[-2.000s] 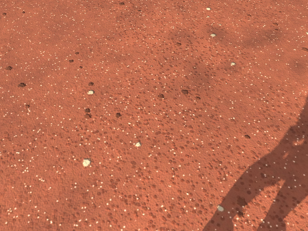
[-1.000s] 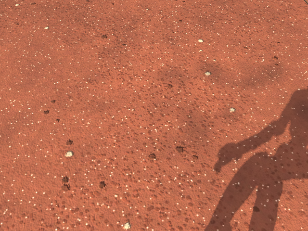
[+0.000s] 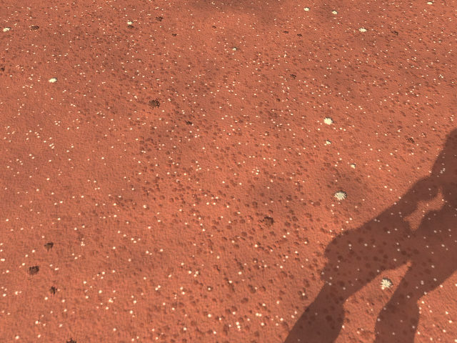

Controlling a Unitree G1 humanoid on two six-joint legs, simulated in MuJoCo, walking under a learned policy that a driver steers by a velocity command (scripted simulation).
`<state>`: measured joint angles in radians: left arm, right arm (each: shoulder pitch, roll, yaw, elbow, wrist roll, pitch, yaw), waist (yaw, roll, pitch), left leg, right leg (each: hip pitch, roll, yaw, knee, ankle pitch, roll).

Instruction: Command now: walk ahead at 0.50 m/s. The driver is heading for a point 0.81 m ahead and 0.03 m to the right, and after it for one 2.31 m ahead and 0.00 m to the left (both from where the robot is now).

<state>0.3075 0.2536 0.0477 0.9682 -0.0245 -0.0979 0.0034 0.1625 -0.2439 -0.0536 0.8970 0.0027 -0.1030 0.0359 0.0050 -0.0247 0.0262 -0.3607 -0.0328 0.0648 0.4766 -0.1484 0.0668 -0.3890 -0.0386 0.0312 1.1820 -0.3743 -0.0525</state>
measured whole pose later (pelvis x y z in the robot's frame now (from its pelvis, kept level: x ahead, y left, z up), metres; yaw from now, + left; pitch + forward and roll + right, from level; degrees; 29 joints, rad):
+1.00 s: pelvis +0.55 -0.02 -0.01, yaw +0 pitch +2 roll -2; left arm 0.40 0.25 0.07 1.03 -0.02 -0.06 0.01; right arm 0.01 -0.23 -0.05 0.86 0.02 -0.09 0.04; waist 0.07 0.02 0.01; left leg -0.51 0.04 0.03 0.50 -0.04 0.07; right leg 0.08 0.01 -0.05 0.30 -0.41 0.00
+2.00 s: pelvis +1.08 -0.05 +0.01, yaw +0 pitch +2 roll -2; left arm 0.36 0.23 0.06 1.01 -0.01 -0.09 0.00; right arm 0.04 -0.25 -0.07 0.90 0.02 -0.07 0.01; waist 0.07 0.04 0.00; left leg -0.66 0.11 -0.02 0.62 0.07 0.01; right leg 0.01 0.06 -0.06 0.19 -0.23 -0.05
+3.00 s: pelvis +1.65 -0.06 +0.01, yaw +0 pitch +1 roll -1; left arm 0.33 0.23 0.06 1.00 0.00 -0.09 -0.01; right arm 0.10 -0.27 -0.08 0.92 0.01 -0.07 -0.01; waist 0.05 0.04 0.00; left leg -0.68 0.14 -0.04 0.85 -0.07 0.01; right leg -0.09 0.06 -0.06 0.23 -0.17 -0.07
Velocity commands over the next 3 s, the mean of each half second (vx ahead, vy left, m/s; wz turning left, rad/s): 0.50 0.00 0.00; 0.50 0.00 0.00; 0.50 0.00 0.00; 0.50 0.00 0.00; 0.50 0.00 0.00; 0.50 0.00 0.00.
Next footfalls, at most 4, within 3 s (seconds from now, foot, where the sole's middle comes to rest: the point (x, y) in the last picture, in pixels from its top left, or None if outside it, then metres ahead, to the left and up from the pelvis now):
0.44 right None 0.42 -0.15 -0.77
1.00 left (204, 261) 0.72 0.09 -0.77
1.58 right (274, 183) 1.04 -0.15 -0.77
2.14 left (209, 122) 1.35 0.10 -0.77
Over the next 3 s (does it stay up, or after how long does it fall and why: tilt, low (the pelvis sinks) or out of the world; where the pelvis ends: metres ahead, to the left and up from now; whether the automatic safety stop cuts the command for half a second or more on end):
stays up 1.65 -0.06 0.01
